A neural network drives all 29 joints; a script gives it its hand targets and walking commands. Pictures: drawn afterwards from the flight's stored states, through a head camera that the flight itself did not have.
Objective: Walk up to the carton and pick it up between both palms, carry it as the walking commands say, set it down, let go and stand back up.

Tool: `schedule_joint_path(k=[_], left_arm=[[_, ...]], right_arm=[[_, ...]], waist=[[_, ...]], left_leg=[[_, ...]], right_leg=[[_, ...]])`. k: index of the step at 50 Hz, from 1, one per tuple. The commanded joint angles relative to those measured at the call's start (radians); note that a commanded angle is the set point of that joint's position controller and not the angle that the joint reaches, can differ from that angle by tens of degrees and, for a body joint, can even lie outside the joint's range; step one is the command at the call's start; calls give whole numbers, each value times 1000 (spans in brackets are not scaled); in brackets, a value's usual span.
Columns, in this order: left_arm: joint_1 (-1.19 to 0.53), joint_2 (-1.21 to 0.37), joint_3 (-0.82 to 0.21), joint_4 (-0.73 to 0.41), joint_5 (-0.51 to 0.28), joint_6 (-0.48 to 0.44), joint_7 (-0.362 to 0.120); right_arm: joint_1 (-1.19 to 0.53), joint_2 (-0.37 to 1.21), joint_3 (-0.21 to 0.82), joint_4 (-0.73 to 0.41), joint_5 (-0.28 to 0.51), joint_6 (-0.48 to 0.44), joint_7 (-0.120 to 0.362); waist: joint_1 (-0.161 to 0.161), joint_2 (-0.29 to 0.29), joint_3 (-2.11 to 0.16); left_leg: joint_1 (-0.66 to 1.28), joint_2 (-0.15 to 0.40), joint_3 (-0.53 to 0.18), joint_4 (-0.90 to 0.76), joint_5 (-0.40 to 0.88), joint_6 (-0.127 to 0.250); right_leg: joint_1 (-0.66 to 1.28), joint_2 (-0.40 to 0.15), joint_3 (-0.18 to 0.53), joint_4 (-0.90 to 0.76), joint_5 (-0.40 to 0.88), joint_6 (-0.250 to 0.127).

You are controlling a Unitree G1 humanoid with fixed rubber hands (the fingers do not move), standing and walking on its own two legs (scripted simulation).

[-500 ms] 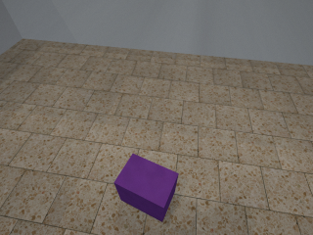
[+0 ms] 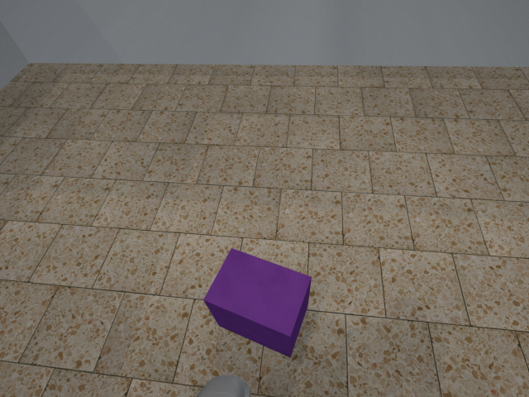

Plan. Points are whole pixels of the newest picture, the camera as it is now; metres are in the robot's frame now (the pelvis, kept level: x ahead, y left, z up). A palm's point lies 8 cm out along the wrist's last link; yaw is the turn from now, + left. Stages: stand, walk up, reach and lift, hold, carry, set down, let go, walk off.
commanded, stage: walk up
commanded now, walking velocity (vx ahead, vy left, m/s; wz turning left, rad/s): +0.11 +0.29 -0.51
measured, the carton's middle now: (261, 303) +0.47 +0.10 -0.64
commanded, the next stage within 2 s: none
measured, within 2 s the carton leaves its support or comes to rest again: neither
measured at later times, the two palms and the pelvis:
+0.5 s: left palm (45, 346) +0.20 +0.46 -0.15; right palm out of the picture +0.09 -0.04 -0.14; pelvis +0.08 +0.19 -0.01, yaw -13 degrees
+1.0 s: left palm (73, 333) +0.23 +0.42 -0.17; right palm out of the picture -0.03 +0.08 -0.15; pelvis +0.09 +0.25 -0.01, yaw -18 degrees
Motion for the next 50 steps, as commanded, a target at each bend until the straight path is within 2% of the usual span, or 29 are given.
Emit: schedule_joint_path(k=[1, 4, 7, 8, 9, 10, 11, 12, 13, 14, 15, 16, 18, 20, 23, 24, 27, 29, 31, 33, 36, 40, 41, 43, 45, 46, 47, 49, 50], left_arm=[[136, 239, 55, -64, 14, -13, 11], [88, 282, 66, -90, 12, -6, 6], [-24, 320, 78, -160, 10, -1, -6], [-44, 326, 82, -176, 5, 3, -9], [-63, 339, 87, -198, 0, 3, -11], [-48, 295, 83, -207, 2, 3, -8], [-13, 261, 77, -224, -1, 0, -7], [1, 214, 75, -245, 8, -1, -2], [-11, 225, 81, -242, 8, 4, -1], [3, 230, 90, -228, 20, 11, -5], [-8, 223, 75, -227, 1, 17, -1], [-13, 229, 83, -228, -6, 20, -9], [-44, 242, 93, -210, -12, 29, -27], [-65, 225, 105, -230, -22, 31, -44], [-120, 189, 96, -241, -36, 34, -59], [-167, 188, 98, -251, -41, 47, -58], [-250, 167, 88, -263, -58, 59, -61], [-254, 202, 113, -253, -66, 81, -67], [-279, 192, 99, -234, -72, 85, -64], [-278, 168, 96, -204, -75, 86, -57], [-296, 168, 83, -181, -69, 81, -57], [-341, 160, 80, -175, -59, 68, -49], [-327, 139, 72, -153, -54, 64, -45], [-324, 139, 64, -132, -45, 55, -46], [-288, 120, 59, -108, -41, 49, -47], [-284, 143, 59, -112, -41, 44, -49], [-287, 105, 47, -96, -34, 39, -52], [-266, 123, 48, -85, -35, 28, -51], [-255, 113, 42, -84, -30, 19, -49]], right_arm=[[-82, -3, 12, -195, 15, -3, 9], [-95, -30, 14, -239, 29, 7, 16], [-38, -39, 14, -246, 50, 15, 30], [-6, -51, 8, -232, 48, 12, 29], [60, -81, -9, -204, 54, 7, 26], [135, -116, -23, -182, 55, 5, 22], [205, -177, -43, -166, 45, -7, 21], [240, -272, -55, -173, 45, -17, 20], [171, -268, -38, -186, 51, -22, 19], [125, -236, -18, -198, 57, -22, 21], [68, -210, -11, -200, 48, -26, 10], [37, -184, -9, -210, 53, -34, 2], [-7, -144, -5, -218, 47, -37, -8], [18, -130, 2, -211, 53, -47, -29], [85, -77, 14, -194, 52, -78, -43], [128, -73, 16, -168, 54, -83, -46], [139, -44, 29, -146, 49, -85, -51], [230, -58, 26, -93, 60, -82, -44], [263, -64, 28, -76, 67, -83, -46], [266, -60, 25, -60, 64, -88, -50], [241, -99, 20, -54, 50, -80, -48], [275, -67, 31, -18, 45, -82, -53], [265, -50, 33, -20, 46, -83, -52], [285, -48, 32, -2, 42, -79, -53], [237, -50, 25, -5, 41, -79, -56], [223, -50, 26, -11, 36, -78, -52], [224, -39, 25, 4, 40, -72, -52], [187, -36, 18, 9, 42, -68, -51], [187, -29, 22, 15, 47, -64, -46]], waist=[[23, -282, 74], [18, -333, 71], [-37, -396, 50], [-50, -376, 54], [-84, -351, -11], [-139, -244, -68], [-170, 10, -122], [-193, 282, -197], [-153, 290, -130], [-116, 172, -79], [-113, 223, -94], [-91, 163, -99], [-65, 105, -97], [-59, 92, -123], [-69, 61, -163], [-74, 47, -169], [-77, 68, -119], [-84, -2, -92], [-88, 24, -83], [-78, -9, -90], [-85, 31, -66], [-108, 89, -15], [-105, 67, -16], [-113, 47, -10], [-105, 38, -14], [-110, 23, -25], [-111, 39, 10], [-110, 39, 26], [-110, 11, 39]], left_leg=[[-177, 36, -48, -106, 11, -8], [-112, 19, -24, -181, -31, -9], [97, 6, 22, -311, 22, 10], [160, -21, 51, -378, 15, 15], [320, -26, 67, -468, 47, 24], [473, 0, 38, -558, 29, 56], [540, 146, -112, -715, -72, 91], [592, 366, -366, -783, -28, 158], [475, 382, -414, -823, 23, 192], [414, 351, -309, -778, 163, 169], [380, 353, -281, -745, 251, 229], [325, 333, -253, -743, 239, 225], [248, 249, -123, -752, 215, 188], [338, 255, -95, -701, 527, 213], [419, 286, -132, -688, 694, 243], [473, 293, -159, -688, 710, 223], [465, 276, -128, -732, 643, 211], [561, 364, -219, -707, 831, 171], [572, 346, -189, -677, 1027, 129], [554, 326, -174, -690, 960, 104], [458, 262, -87, -751, 667, 85], [437, 263, -86, -735, 660, 104], [430, 274, -98, -726, 666, 101], [392, 272, -98, -744, 532, 98], [338, 287, -113, -780, 288, 133], [297, 267, -105, -801, 129, 152], [242, 261, -93, -832, 25, 142], [235, 241, -79, -836, -45, 142], [212, 231, -64, -839, -95, 147]], right_leg=[[31, -301, 301, -112, 121, -182], [-13, -313, 309, -121, 177, -186], [-180, -248, 225, -115, 68, -112], [-231, -220, 192, -78, 45, -93], [-263, -187, 149, 20, 34, -55], [-340, -141, 101, 129, -62, -26], [-393, -64, 2, 305, -258, 3], [-473, 21, -117, 562, -475, 38], [-481, -38, -76, 721, -479, 42], [-449, -58, -59, 780, -426, 28], [-466, -74, -91, 914, -370, 15], [-439, -83, -75, 942, -341, 4], [-380, -79, -94, 942, -252, 9], [-373, -59, -109, 944, -232, 18], [-360, -56, -68, 845, -223, 15], [-354, -53, -61, 767, -225, 28], [-282, -48, -81, 534, -212, 28], [-315, -12, -66, 531, -220, 32], [-270, -11, -70, 473, -234, 35], [-218, -14, -65, 405, -207, 20], [-95, -10, -119, 274, -153, -3], [-95, -1, -144, 219, -155, 0], [-89, -16, -137, 197, -138, 0], [-61, -29, -139, 195, -120, 1], [-43, -40, -128, 177, -85, -9], [5, -42, -131, 152, -79, -13], [14, -37, -134, 150, -32, -13], [17, -45, -122, 90, 10, -11], [16, -56, -104, 63, 47, -13]])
